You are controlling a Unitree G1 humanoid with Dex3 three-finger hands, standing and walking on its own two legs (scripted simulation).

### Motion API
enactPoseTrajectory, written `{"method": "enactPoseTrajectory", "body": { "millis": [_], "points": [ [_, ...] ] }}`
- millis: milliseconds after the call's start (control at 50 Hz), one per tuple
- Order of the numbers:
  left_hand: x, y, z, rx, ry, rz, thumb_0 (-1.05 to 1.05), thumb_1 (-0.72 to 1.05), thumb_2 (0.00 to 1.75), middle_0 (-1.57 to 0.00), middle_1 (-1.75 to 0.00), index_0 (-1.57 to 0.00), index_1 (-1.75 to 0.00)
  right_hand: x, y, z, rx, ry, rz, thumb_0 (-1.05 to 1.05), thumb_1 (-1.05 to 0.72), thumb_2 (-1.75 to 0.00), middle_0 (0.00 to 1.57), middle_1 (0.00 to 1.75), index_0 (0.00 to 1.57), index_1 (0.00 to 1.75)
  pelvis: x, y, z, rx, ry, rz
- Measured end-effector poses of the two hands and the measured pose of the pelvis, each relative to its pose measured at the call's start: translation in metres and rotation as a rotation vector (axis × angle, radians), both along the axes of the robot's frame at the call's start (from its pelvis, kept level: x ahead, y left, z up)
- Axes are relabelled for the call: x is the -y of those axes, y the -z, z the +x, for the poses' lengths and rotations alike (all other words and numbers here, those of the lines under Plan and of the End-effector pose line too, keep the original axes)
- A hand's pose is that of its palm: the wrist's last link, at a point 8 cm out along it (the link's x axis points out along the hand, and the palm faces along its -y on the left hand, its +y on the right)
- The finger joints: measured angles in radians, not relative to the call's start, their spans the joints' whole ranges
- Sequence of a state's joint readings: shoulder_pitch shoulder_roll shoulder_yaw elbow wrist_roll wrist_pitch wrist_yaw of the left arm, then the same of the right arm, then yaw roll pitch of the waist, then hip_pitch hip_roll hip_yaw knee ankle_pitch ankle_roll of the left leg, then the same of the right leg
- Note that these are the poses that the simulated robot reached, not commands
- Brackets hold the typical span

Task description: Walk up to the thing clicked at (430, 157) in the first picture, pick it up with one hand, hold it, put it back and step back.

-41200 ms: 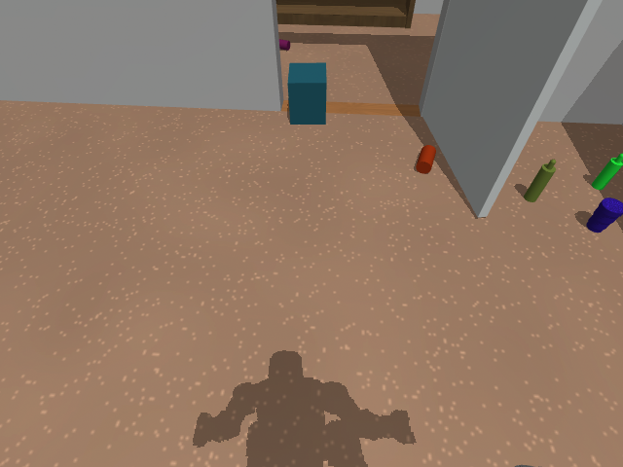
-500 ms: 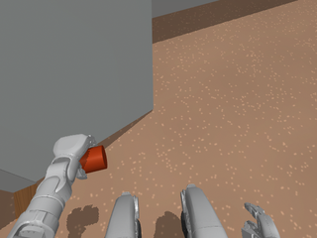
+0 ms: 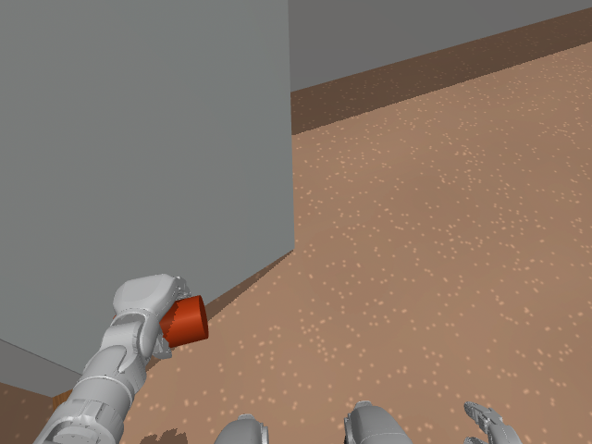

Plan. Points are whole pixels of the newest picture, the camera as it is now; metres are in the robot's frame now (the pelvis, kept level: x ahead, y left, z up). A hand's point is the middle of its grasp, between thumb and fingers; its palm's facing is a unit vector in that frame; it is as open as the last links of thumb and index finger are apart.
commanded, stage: lift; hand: left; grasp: from above
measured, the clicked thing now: (162, 326) +0.31 +0.22 -0.11
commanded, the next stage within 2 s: hold in 0.04 s
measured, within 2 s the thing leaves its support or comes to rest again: neither
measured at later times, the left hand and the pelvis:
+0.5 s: hand (150, 305) +0.32 +0.22 -0.04, palm faces -0.47 -0.07 -0.88, open 10.0 cm; pelvis +0.02 +0.00 +0.03, yaw +0 degrees
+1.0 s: hand (149, 305) +0.31 +0.21 -0.02, palm faces -0.47 -0.06 -0.88, open 10.0 cm; pelvis +0.02 +0.00 +0.04, yaw +0 degrees
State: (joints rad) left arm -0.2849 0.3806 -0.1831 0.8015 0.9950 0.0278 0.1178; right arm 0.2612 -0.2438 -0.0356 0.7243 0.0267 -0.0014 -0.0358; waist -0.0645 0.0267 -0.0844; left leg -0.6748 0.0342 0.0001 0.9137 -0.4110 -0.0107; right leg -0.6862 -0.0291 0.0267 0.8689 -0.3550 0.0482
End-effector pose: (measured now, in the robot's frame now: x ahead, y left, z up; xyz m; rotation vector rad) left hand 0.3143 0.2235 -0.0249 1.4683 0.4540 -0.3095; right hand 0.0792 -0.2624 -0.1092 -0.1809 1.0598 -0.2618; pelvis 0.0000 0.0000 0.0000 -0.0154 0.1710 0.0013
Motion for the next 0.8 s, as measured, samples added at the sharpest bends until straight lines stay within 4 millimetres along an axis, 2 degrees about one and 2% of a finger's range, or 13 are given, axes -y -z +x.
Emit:
{"method": "enactPoseTrajectory", "body": {
  "millis": [360,800],
  "points": [
    [-0.001,-0.035,0.009,0.008,0.014,0.01,-0.02,0.01,0.38,-0.92,-0.16,-0.83,-0.24,0.002,-0.024,0.03,0.041,-0.008,0.013,0.01,-0.9,-0.9,0.2,0.3,0.2,0.3,0.001,-0.024,0.018,0.06,0.0,0.007],
    [0.004,-0.057,0.01,0.009,0.035,0.012,-0.03,0.02,0.36,-0.95,-0.08,-0.86,-0.17,0.005,-0.037,0.045,0.074,-0.016,0.021,0.01,-0.9,-0.9,0.2,0.3,0.2,0.3,0.003,-0.034,0.022,0.101,0.007,0.012]
  ]
}}
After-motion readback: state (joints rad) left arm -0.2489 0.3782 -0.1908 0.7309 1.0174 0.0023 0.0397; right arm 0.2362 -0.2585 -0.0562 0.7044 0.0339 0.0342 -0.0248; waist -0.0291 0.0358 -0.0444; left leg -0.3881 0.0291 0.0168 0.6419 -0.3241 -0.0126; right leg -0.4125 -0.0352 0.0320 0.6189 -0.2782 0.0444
